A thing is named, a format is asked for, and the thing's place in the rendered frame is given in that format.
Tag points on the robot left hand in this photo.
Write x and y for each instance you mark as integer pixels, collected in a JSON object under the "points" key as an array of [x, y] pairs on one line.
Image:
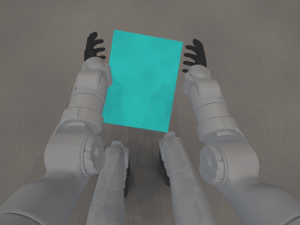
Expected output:
{"points": [[91, 42]]}

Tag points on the left robot upper arm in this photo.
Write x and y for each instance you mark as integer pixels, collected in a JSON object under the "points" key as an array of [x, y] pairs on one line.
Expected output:
{"points": [[71, 159]]}

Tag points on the robot right hand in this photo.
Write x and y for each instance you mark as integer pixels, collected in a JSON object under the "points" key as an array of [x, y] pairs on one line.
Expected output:
{"points": [[199, 57]]}

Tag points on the robot thigh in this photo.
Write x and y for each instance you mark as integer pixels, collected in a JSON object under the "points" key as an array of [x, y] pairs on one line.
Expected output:
{"points": [[189, 202], [108, 203]]}

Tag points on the robot left forearm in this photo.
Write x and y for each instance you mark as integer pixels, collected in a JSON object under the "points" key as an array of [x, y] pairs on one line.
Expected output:
{"points": [[87, 101]]}

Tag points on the robot right thigh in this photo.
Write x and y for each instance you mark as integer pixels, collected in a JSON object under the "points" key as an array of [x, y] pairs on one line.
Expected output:
{"points": [[189, 202]]}

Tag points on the robot right forearm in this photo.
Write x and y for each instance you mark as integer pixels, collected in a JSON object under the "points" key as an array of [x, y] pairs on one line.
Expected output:
{"points": [[214, 123]]}

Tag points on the right robot upper arm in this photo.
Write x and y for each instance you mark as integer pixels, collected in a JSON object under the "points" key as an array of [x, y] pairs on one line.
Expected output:
{"points": [[232, 168]]}

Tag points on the carton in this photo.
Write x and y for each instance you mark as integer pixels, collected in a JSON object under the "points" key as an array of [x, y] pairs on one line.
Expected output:
{"points": [[144, 73]]}

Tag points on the robot left thigh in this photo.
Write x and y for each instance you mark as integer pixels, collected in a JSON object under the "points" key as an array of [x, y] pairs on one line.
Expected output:
{"points": [[108, 203]]}

